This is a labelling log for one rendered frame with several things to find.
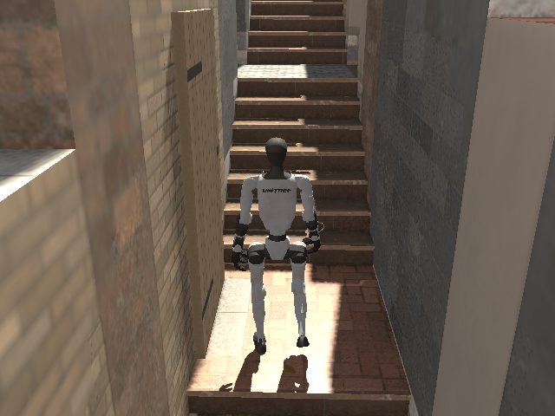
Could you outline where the robot right forearm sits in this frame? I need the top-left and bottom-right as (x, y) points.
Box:
(305, 209), (320, 241)

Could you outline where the robot left forearm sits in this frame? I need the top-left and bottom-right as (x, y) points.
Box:
(232, 212), (248, 252)

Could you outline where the robot left upper arm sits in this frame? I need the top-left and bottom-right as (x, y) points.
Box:
(239, 175), (258, 224)

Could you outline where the humanoid robot torso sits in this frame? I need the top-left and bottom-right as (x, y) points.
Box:
(257, 171), (297, 260)

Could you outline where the humanoid robot head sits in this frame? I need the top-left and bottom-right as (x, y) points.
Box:
(262, 137), (291, 179)

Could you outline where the robot right upper arm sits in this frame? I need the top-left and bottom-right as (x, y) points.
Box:
(295, 174), (315, 221)

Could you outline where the robot right hand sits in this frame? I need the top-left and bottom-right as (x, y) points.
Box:
(302, 237), (321, 254)

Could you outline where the robot left hand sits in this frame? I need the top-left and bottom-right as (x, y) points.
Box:
(232, 250), (249, 271)

